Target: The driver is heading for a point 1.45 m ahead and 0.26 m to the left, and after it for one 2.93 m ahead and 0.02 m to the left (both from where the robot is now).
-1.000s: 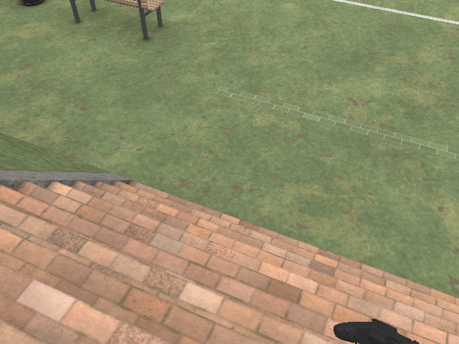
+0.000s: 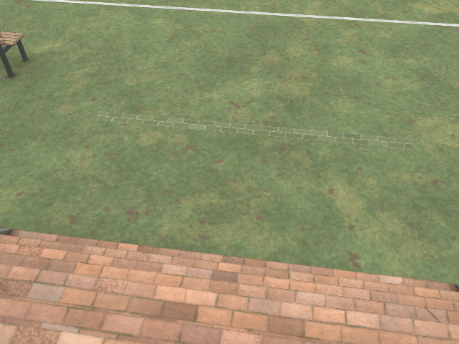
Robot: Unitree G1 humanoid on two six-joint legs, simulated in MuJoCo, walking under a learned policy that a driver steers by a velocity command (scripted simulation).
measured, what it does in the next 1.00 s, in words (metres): goes down: left foot 0.22 m lower, then right foot 0.22 m lower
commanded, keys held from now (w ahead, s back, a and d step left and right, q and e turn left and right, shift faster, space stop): w+q+shift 0.46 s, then w+e+shift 0.54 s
